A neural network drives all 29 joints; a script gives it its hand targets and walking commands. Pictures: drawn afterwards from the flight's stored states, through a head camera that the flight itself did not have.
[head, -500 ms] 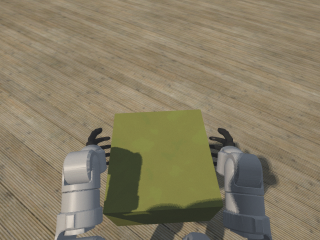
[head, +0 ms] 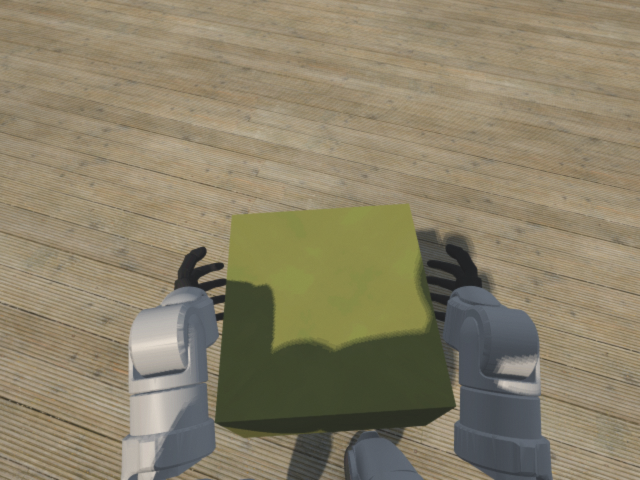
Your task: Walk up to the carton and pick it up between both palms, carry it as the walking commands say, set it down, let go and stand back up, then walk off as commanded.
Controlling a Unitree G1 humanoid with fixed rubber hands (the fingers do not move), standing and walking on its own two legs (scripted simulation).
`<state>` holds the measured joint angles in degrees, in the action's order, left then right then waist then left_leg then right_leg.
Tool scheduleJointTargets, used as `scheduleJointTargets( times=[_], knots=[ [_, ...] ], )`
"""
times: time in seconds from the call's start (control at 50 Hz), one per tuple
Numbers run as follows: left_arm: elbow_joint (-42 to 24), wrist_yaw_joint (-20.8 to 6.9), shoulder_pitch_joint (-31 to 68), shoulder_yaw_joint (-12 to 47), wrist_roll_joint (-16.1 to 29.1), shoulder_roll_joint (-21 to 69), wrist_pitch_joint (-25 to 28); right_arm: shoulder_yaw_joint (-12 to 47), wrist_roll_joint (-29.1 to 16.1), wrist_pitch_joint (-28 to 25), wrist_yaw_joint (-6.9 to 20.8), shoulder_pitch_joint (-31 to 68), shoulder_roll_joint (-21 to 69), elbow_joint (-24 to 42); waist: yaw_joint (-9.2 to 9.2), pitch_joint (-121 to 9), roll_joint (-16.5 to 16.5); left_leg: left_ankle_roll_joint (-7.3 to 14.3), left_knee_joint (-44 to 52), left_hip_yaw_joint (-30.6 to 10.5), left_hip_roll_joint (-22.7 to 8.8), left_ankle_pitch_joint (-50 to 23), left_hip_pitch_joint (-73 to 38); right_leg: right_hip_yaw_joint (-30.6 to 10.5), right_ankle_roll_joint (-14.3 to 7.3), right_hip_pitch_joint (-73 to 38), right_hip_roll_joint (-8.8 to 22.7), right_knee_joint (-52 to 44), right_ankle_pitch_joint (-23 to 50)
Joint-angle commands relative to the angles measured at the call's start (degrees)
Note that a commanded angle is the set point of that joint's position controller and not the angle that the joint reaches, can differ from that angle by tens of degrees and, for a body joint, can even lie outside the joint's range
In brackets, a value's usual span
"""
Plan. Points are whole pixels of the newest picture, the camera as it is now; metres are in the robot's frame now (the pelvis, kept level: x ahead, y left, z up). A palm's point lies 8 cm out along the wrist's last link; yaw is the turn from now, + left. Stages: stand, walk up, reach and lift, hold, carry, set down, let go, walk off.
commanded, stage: carry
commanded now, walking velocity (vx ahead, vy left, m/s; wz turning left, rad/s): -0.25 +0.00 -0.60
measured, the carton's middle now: (327, 319) +0.32 -0.01 -0.01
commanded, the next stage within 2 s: none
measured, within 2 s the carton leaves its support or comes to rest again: neither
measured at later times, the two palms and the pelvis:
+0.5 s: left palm (259, 398) +0.20 +0.07 +0.07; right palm out of the picture +0.11 -0.24 +0.06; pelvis -0.12 +0.00 +0.00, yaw -12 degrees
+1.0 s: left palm (259, 312) +0.28 +0.07 +0.09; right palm (570, 407) +0.18 -0.23 +0.09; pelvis -0.04 +0.01 +0.01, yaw -16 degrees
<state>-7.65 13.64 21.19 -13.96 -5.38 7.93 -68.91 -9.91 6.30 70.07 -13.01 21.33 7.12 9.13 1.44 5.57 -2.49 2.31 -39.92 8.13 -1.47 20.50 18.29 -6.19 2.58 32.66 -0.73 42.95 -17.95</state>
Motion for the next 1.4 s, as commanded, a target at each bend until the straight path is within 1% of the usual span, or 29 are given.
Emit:
scheduleJointTargets(
  times=[0.0, 0.04, 0.12, 0.16, 0.2, 0.22, 0.24, 0.26, 0.3, 0.38, 0.46, 0.48, 0.52, 0.58, 0.7, 0.74, 0.76, 0.78, 0.8, 0.82, 0.94, 0.98, 1.02, 1.1, 1.28, 1.32, 1.34, 1.36, 1.38],
  knots=[
    [-11.72, -24.80, 39.29, 46.31, 27.66, 57.57, -1.22, 37.93, -26.46, -1.10, 25.14, 32.16, 59.14, 6.06, -1.91, -28.66, 9.93, 8.07, 12.77, -5.83, -23.76, -33.75, -13.56, 5.04, 0.57, 8.68, 4.38, 34.07, -6.85],
    [-8.74, -25.44, 36.99, 45.76, 28.13, 58.01, -1.62, 37.13, -25.56, -1.00, 24.70, 32.32, 57.37, 6.76, -2.61, -27.18, 11.79, 5.40, 9.38, -1.25, -19.16, -32.60, -12.29, 5.90, 0.46, 6.08, 4.03, 31.92, -4.08],
    [-4.54, -26.07, 36.56, 46.49, 29.57, 57.88, -3.09, 34.95, -22.32, -0.50, 23.50, 29.28, 55.65, 2.94, -1.87, -30.45, 16.94, 5.34, 3.71, 0.48, -20.40, -50.16, -19.06, 9.83, 0.74, 3.35, 3.42, 17.03, -9.03],
    [-3.75, -26.65, 36.68, 46.05, 29.91, 57.04, -3.12, 34.56, -20.89, -0.70, 23.23, 26.01, 55.66, -0.43, -1.45, -32.96, 20.03, 4.09, 5.32, -0.14, -20.50, -32.37, -13.97, 12.00, 0.01, -3.30, 2.98, 9.95, -8.77],
    [-3.57, -27.26, 37.20, 45.73, 30.07, 56.49, -2.82, 35.51, -20.69, -1.05, 23.06, 26.03, 55.57, -1.07, -2.52, -34.65, 14.52, 1.17, 4.50, 1.52, -17.52, 2.16, -3.28, 11.16, -1.68, -14.09, 2.42, -0.97, -6.74],
    [-2.44, -27.54, 37.06, 45.08, 29.87, 56.28, -2.82, 35.84, -20.64, -1.07, 22.85, 26.01, 55.75, -2.33, -3.47, -33.21, 7.79, -0.88, -0.86, 3.52, -14.01, 13.68, 5.18, 5.28, -3.45, -19.92, 3.85, -7.85, -8.40],
    [-1.41, -27.82, 37.90, 44.18, 29.73, 56.01, -2.56, 36.91, -21.24, -1.38, 22.70, 30.41, 55.63, -1.15, -3.88, -29.04, -4.68, -3.51, -9.09, 3.91, -8.48, 16.23, 14.61, -10.60, -6.04, -21.29, 9.16, -18.46, -16.84],
    [0.68, -27.86, 36.62, 42.61, 28.59, 55.09, -2.12, 38.75, -22.34, -1.64, 22.61, 35.03, 55.50, 1.43, -2.65, -27.04, -15.33, -7.20, -19.44, -1.70, -3.48, 14.64, 23.18, -35.29, -9.44, -19.70, 19.45, -25.97, -19.03],
    [2.61, -27.91, 31.11, 41.14, 26.13, 56.57, -1.15, 42.34, -23.96, -2.45, 23.21, 40.34, 56.94, 6.82, -2.72, -23.57, -16.76, -7.09, -24.53, -8.66, -0.02, 8.93, 26.68, -41.27, -11.06, -16.23, 20.45, -36.41, -35.72],
    [-4.08, -27.01, 37.17, 40.98, 26.38, 57.12, 0.23, 45.49, -29.29, -3.47, 23.56, 47.45, 59.02, 13.60, -2.12, -29.47, -16.20, -5.55, -10.55, -1.94, 2.46, 6.09, 3.36, -10.88, -3.09, -10.94, 11.11, -28.78, -19.15],
    [-5.35, -24.65, 32.24, 40.37, 24.00, 55.34, 0.16, 43.90, -30.45, -2.00, 23.89, 42.56, 57.83, 10.75, -2.77, -34.92, -13.91, -2.69, 13.25, -0.21, 4.16, 4.58, -9.97, -10.90, -4.73, -15.99, 11.79, -27.25, -17.25],
    [-6.72, -24.15, 32.77, 40.91, 23.72, 55.26, 0.08, 43.47, -30.14, -1.62, 24.22, 40.06, 58.50, 8.57, -2.02, -36.86, -8.22, -1.74, 20.56, -2.30, 2.07, 5.42, -18.67, -7.15, -2.85, -12.71, 9.43, -22.61, -16.77],
    [-11.34, -24.01, 36.55, 43.01, 23.81, 54.04, -0.46, 40.75, -28.12, -1.21, 25.09, 31.59, 58.22, 2.34, 0.18, -33.45, 22.35, 5.25, 30.87, -28.98, -19.12, 23.63, -27.57, 10.43, 0.98, 9.16, -1.11, 1.05, -11.73],
    [-10.82, -24.36, 38.38, 46.51, 25.12, 54.93, -0.71, 39.17, -27.05, -0.80, 25.40, 31.61, 58.53, 0.92, -1.25, -29.33, 14.71, 4.36, 31.02, -17.91, -18.44, 16.44, -17.52, 9.47, -0.66, 2.73, 5.14, 11.14, -2.87],
    [-2.75, -25.92, 34.83, 43.99, 25.75, 55.88, -2.62, 38.74, -23.47, -0.05, 23.86, 31.51, 56.20, 2.10, -1.00, -29.91, 11.59, 5.03, 22.52, -6.25, -13.83, 5.99, -19.90, 14.95, -0.61, -6.56, 2.95, -10.83, -4.24],
    [0.06, -26.42, 32.88, 42.61, 25.75, 55.76, -2.99, 38.52, -22.24, 0.26, 23.46, 29.20, 56.47, -0.24, -1.92, -31.55, 5.87, 1.67, 13.78, -0.83, -9.80, 7.09, -11.00, 13.37, -2.48, -21.16, 2.05, -19.46, -1.03],
    [0.32, -26.59, 33.40, 42.43, 26.02, 55.39, -2.64, 38.91, -22.41, 0.06, 23.30, 31.49, 56.23, 0.35, -2.64, -31.19, -1.36, -0.69, 5.65, 1.74, -7.07, 4.50, 0.61, 3.66, -4.78, -30.93, 7.24, -20.42, -5.62],
    [0.05, -26.77, 34.96, 41.90, 26.00, 54.13, -2.35, 39.76, -22.69, -0.05, 23.21, 33.89, 55.93, 0.81, -3.32, -28.21, -11.07, -3.31, -3.34, 2.07, -2.67, 6.32, 16.00, -16.53, -9.10, -35.83, 17.88, -26.61, -14.20],
    [0.77, -26.86, 36.74, 41.05, 25.72, 52.97, -2.30, 40.34, -22.82, 0.14, 23.25, 35.78, 55.45, 0.68, -2.36, -24.73, -15.18, -4.85, -10.69, -3.10, -0.29, 7.75, 26.33, -31.23, -12.18, -35.81, 24.67, -32.87, -19.92],
    [1.52, -26.58, 34.18, 40.81, 24.70, 53.38, -2.35, 41.55, -23.61, 0.46, 23.62, 36.41, 56.03, 0.64, -2.58, -22.53, -12.24, -4.71, -11.97, -6.64, 0.02, 7.67, 26.64, -33.95, -12.81, -33.14, 25.14, -34.66, -16.48],
    [-4.88, -25.36, 33.61, 42.62, 25.55, 56.40, -1.11, 42.52, -27.44, -1.15, 23.56, 39.31, 57.52, 9.68, -2.32, -35.17, -10.37, -3.34, 19.18, -0.26, 1.83, -3.22, -1.91, -6.01, -7.20, -29.12, 14.86, -21.65, 6.01],
    [-6.83, -24.79, 33.82, 43.39, 25.52, 56.62, -1.08, 41.85, -27.61, -1.08, 23.67, 35.95, 57.90, 8.78, -0.93, -41.06, 0.78, -1.61, 21.26, -5.15, -4.63, -5.67, -24.38, 1.95, -3.77, -16.08, 9.51, -9.58, 2.37],
    [-8.44, -24.90, 38.71, 45.48, 26.52, 55.98, -1.43, 40.35, -26.36, -1.56, 23.81, 34.49, 56.15, 6.97, 1.05, -35.63, 20.95, 5.84, 24.30, -25.64, -19.70, -2.40, -37.54, 11.10, -0.48, 10.55, 2.34, 7.80, -13.32],
    [-5.44, -25.75, 35.42, 44.81, 26.69, 57.27, -1.30, 39.25, -24.48, -1.06, 23.69, 29.81, 58.43, 2.79, 0.65, -28.08, 7.98, 8.18, 26.09, -18.71, -18.03, 0.23, -29.96, 9.00, -0.32, 10.30, 6.55, 7.81, -11.94],
    [-0.88, -26.16, 33.96, 43.93, 25.35, 56.83, -2.00, 38.54, -23.13, -0.57, 24.35, 30.61, 55.40, 0.92, -0.14, -21.66, 14.72, 6.41, 19.88, -4.90, -12.50, -26.36, -25.71, 18.20, -1.20, -2.02, 3.28, -6.04, -5.65],
    [0.29, -26.41, 33.27, 43.27, 25.36, 57.17, -2.15, 38.63, -22.80, -0.55, 24.11, 30.78, 54.80, 1.17, -2.06, -25.19, 11.95, 2.89, 7.85, 2.03, -8.50, -37.34, -20.09, 20.73, -2.45, -18.35, 0.04, -17.13, 2.77],
    [1.40, -26.43, 31.53, 42.75, 25.52, 57.22, -2.11, 38.55, -22.44, -0.68, 23.99, 31.66, 53.86, 1.87, -3.80, -29.89, 7.92, -0.17, -4.65, 4.19, -6.55, -41.01, -7.49, 13.44, -4.88, -36.27, 2.55, -17.19, 4.42],
    [1.33, -26.40, 32.49, 41.91, 25.33, 55.83, -1.79, 38.66, -22.73, -0.73, 23.83, 33.35, 53.45, 2.01, -4.46, -31.51, -3.84, -3.31, -19.48, 2.93, -1.79, -29.95, 9.92, -8.57, -9.36, -48.08, 14.59, -19.80, 9.98],
    [0.58, -26.36, 35.01, 41.95, 25.22, 55.14, -1.28, 39.86, -23.25, -0.88, 23.72, 34.11, 55.09, 2.62, -2.41, -31.82, -14.89, -4.31, -27.34, -3.09, 5.18, 9.82, 24.87, -28.36, -14.78, -56.41, 25.11, -21.71, 28.53]
  ],
)
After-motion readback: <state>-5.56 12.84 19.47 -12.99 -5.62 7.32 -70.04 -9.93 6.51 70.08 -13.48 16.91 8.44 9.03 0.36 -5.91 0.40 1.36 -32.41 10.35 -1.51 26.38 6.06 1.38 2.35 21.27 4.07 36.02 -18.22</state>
